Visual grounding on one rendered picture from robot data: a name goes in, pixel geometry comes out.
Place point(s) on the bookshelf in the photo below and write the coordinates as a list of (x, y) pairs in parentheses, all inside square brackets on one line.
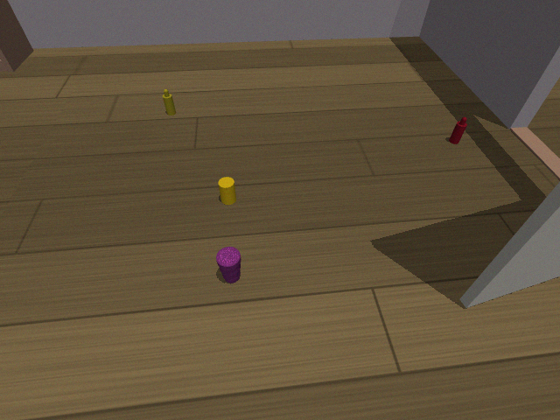
[(15, 47)]

